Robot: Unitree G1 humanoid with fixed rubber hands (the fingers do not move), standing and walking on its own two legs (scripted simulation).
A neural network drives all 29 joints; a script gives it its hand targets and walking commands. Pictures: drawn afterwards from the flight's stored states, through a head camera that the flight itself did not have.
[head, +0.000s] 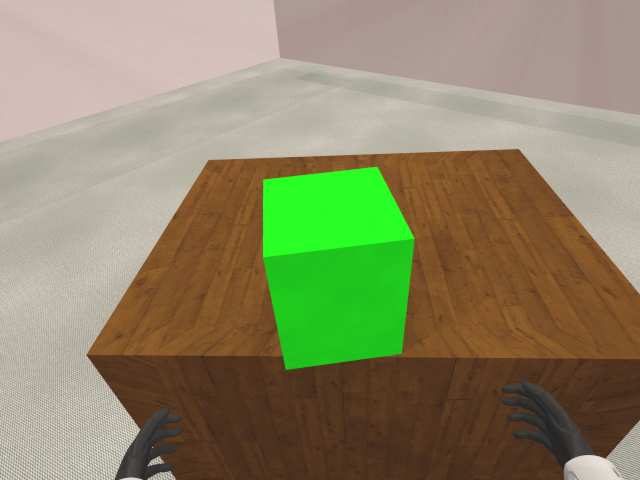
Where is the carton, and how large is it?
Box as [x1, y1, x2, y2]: [263, 167, 414, 369]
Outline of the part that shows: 377,167 263,180 263,259 286,369 401,353 414,238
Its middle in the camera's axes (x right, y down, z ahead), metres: +0.02 +0.04 +0.66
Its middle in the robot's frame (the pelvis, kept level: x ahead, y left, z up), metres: +0.47 +0.01 +0.04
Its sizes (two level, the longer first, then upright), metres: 0.210 0.200 0.250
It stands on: a pedestal, 0.67 m high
